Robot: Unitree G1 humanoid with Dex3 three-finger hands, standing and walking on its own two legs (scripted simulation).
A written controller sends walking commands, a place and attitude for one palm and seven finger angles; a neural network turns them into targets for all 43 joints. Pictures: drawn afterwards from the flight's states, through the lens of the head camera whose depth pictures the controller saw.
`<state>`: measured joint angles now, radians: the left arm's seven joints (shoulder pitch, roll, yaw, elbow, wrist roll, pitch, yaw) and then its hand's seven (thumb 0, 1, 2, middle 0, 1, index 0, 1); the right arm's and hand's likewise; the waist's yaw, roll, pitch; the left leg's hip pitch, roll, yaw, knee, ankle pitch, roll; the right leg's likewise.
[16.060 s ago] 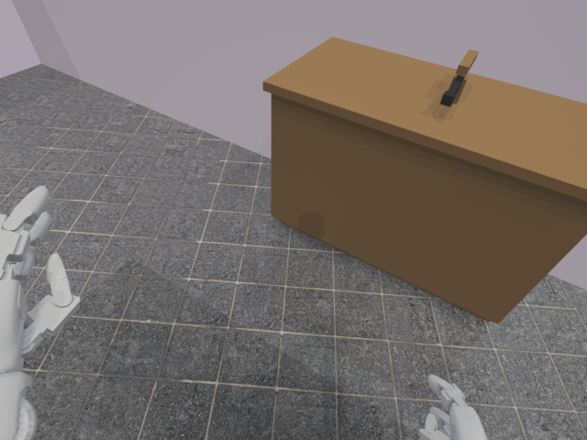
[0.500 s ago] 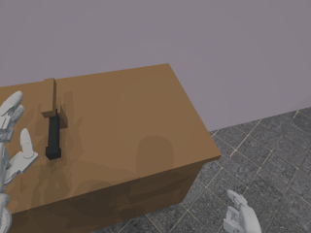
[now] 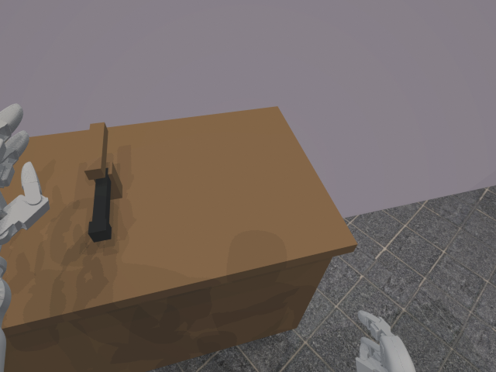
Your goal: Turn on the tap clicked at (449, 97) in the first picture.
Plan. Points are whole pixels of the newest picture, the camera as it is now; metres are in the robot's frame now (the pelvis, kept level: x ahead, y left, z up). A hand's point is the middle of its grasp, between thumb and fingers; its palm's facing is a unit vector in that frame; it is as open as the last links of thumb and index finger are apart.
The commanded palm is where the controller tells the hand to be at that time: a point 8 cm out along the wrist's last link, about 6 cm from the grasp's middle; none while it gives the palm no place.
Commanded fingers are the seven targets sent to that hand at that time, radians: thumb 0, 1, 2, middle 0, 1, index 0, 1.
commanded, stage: turn the palm inward beside the body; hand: left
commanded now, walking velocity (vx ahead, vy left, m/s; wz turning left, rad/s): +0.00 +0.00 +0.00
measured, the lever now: (100, 230) +0.31 +0.29 +0.03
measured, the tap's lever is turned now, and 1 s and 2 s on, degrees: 0 0 0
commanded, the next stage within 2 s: none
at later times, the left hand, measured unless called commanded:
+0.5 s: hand (93, 276) +0.19 +0.21 +0.13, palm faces +0.39 -0.85 -0.35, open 7.5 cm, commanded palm +0.13 +0.26 +0.16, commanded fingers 0.00 0.90 0.90 -0.20 -0.30 -0.20 -0.30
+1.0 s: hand (101, 253) +0.22 +0.21 +0.14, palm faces +0.43 -0.87 -0.24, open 7.5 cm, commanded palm +0.16 +0.25 +0.14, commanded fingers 0.00 0.90 0.90 -0.20 -0.30 -0.20 -0.30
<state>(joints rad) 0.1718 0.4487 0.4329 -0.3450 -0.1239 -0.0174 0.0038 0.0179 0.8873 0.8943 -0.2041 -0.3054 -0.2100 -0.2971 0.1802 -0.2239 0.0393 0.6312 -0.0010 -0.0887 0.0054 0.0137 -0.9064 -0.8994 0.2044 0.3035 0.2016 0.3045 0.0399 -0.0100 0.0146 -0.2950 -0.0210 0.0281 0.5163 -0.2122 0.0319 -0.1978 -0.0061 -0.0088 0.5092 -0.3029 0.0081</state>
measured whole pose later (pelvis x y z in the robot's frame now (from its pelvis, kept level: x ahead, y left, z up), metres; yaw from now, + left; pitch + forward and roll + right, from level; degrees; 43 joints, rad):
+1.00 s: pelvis +0.03 -0.03 -0.02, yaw +1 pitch +4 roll +0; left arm 0.50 0.30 0.28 -0.54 -0.19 -0.01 0.12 0.02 0.89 0.89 -0.20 -0.31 -0.21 -0.30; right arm 0.21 -0.24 0.02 0.59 0.02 -0.19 -0.06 0.01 -0.91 -0.90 0.20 0.30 0.20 0.30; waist 0.07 0.03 -0.09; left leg -0.44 -0.03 -0.06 0.75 -0.37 0.00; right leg -0.33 0.03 -0.05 0.73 -0.46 -0.04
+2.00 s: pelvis +0.00 -0.05 -0.02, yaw +3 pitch +0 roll -1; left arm 0.54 0.24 0.21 -0.53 -0.23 0.09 0.21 0.02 0.89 0.89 -0.20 -0.30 -0.20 -0.30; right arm 0.20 -0.24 0.06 0.61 0.03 -0.23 -0.10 0.02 -0.91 -0.90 0.20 0.30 0.20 0.30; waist 0.07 0.06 -0.08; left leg -0.43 -0.01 -0.10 0.75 -0.33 -0.03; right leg -0.30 0.05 -0.10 0.73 -0.43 -0.07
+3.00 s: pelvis -0.01 -0.04 -0.02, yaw +2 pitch +2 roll -1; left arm 0.24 0.27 0.32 -0.07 -0.22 -0.06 0.17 0.02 0.90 0.90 -0.19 -0.27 -0.19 -0.26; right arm 0.20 -0.26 0.04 0.67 0.03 -0.18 -0.11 0.01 -0.91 -0.90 0.20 0.30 0.20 0.30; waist 0.03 0.04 -0.05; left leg -0.49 -0.01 -0.09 0.75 -0.31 -0.02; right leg -0.36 0.05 -0.08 0.72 -0.40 -0.05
